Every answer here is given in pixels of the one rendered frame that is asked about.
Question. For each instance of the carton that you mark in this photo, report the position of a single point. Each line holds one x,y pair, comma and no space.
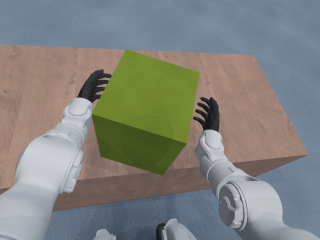
143,116

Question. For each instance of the robot shin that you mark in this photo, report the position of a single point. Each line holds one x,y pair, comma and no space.
171,221
101,232

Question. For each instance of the left robot forearm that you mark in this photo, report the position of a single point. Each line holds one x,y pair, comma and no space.
72,129

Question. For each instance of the robot right upper arm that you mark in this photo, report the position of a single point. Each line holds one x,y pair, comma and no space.
253,209

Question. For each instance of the pedestal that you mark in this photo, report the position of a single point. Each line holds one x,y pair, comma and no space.
38,82

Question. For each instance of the left robot hand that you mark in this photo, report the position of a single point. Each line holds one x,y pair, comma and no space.
89,89

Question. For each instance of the right robot shin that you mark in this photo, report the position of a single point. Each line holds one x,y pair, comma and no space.
171,221

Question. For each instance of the right robot hand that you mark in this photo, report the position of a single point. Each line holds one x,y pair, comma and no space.
212,120

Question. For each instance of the robot left upper arm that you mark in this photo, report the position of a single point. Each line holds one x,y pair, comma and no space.
49,168

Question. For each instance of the left robot shin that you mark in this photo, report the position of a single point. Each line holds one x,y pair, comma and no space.
101,232

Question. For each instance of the right robot forearm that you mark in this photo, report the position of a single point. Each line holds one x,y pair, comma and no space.
214,165

